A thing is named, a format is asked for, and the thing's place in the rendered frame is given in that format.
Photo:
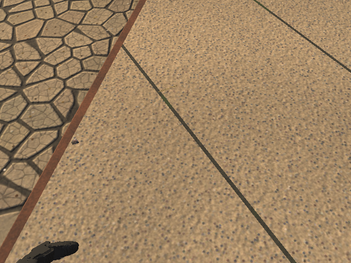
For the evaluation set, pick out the robot left hand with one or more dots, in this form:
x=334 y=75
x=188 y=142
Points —
x=47 y=252

